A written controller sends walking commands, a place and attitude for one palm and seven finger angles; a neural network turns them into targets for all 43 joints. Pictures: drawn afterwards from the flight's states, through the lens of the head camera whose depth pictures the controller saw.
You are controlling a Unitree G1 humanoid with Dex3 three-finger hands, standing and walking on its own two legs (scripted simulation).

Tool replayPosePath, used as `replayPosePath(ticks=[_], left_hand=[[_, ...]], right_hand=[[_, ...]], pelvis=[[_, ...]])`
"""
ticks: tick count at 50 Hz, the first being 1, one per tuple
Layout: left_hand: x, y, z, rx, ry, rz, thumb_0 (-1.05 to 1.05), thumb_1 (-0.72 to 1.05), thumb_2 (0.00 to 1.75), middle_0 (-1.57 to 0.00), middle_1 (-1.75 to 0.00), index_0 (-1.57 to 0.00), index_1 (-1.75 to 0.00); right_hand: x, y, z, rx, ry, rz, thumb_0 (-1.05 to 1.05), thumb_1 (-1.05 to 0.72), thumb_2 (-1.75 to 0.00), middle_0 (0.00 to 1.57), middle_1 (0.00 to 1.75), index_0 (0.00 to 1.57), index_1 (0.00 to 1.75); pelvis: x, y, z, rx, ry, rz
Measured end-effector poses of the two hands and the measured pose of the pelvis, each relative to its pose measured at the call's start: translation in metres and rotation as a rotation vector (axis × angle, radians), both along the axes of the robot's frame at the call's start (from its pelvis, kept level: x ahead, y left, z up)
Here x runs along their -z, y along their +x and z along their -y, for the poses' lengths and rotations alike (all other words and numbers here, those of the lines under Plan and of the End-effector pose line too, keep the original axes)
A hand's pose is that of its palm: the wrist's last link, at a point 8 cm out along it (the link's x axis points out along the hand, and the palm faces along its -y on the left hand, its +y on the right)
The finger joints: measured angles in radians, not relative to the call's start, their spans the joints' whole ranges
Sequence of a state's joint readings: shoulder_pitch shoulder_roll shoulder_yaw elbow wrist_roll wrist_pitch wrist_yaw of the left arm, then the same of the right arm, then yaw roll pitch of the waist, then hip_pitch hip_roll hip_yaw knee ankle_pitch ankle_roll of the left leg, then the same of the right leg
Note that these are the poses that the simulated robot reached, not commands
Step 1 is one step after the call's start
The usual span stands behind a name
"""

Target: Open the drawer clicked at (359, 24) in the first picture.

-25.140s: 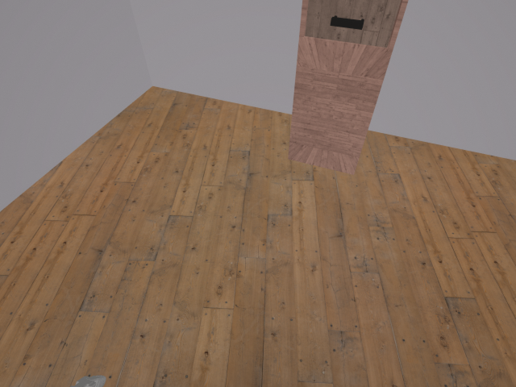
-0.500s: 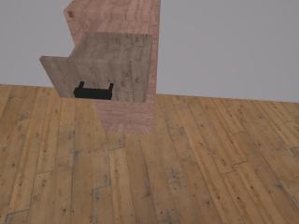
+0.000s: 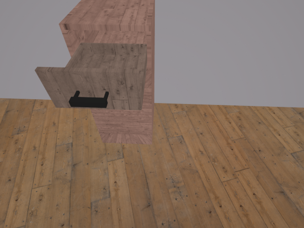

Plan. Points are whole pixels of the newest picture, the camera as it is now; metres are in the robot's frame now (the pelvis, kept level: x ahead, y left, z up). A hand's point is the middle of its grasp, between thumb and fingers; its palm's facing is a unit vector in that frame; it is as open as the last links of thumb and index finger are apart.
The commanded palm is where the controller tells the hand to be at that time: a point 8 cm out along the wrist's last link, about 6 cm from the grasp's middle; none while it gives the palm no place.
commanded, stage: let the arm hang, fingers relaxed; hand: left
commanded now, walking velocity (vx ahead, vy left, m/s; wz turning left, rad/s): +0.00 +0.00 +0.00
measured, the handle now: (90, 98) +0.52 +0.25 +0.03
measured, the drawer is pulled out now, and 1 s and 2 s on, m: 0.30 0.30 0.30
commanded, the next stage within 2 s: look to check the result in 0.06 s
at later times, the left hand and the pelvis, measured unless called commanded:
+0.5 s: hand out of the picture +0.01 +0.16 -0.17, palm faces +0.04 -0.98 -0.21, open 7.4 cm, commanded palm none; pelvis +0.01 -0.01 +0.00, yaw +0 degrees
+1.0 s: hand out of the picture +0.05 +0.17 -0.17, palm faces +0.03 -0.97 -0.23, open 7.4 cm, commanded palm none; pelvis +0.03 -0.01 +0.00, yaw +0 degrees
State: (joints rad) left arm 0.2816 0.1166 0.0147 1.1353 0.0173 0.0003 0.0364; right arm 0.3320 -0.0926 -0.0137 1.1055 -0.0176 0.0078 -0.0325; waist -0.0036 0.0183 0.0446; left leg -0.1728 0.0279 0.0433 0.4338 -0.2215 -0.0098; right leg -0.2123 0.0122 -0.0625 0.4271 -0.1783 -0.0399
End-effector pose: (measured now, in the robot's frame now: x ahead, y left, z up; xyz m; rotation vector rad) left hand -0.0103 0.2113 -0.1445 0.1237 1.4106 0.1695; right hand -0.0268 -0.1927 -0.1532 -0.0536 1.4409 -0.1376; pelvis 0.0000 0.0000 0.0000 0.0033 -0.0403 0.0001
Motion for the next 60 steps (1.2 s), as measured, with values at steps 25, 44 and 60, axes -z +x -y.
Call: replayPosePath(ticks=[25,44,60], left_hand=[[-0.005,0.013,-0.001,-0.002,0.024,-0.014,0.00,0.90,0.90,-0.20,-0.30,-0.20,-0.30],[-0.007,0.045,-0.005,0.014,0.038,0.031,0.00,0.90,0.90,-0.20,-0.30,-0.20,-0.30],[-0.012,0.062,-0.018,0.029,0.068,0.054,0.00,0.90,0.90,-0.20,-0.30,-0.20,-0.30]], right_hand=[[-0.002,0.008,0.021,-0.012,-0.023,-0.036,0.01,-0.91,-0.90,0.20,0.30,0.20,0.30],[-0.004,0.042,0.034,-0.028,-0.048,0.008,0.01,-0.91,-0.90,0.20,0.30,0.20,0.30],[-0.007,0.062,0.050,-0.043,-0.080,0.039,0.01,-0.91,-0.90,0.20,0.30,0.20,0.30]], pelvis=[[-0.002,0.011,0.009,-0.004,-0.002,-0.006],[-0.003,0.024,0.012,-0.004,-0.002,-0.010],[-0.004,0.029,0.012,-0.002,-0.003,-0.009]])
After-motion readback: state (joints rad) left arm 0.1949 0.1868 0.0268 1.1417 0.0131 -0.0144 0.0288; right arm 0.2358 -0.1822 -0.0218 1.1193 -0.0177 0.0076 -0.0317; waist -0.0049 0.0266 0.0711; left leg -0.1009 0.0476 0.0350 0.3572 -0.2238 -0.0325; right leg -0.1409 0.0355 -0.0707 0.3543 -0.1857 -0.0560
